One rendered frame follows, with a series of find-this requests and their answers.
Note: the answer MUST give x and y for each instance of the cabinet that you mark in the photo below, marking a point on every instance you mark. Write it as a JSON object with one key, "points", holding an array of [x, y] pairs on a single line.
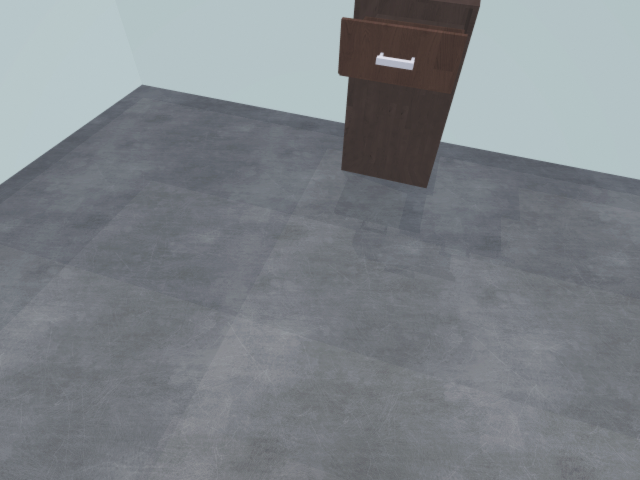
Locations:
{"points": [[393, 132]]}

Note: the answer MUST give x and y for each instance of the handle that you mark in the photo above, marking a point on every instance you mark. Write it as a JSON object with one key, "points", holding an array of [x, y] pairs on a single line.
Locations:
{"points": [[395, 62]]}

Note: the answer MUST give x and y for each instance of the drawer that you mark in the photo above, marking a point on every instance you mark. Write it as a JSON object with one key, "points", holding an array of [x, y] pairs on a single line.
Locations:
{"points": [[437, 51]]}

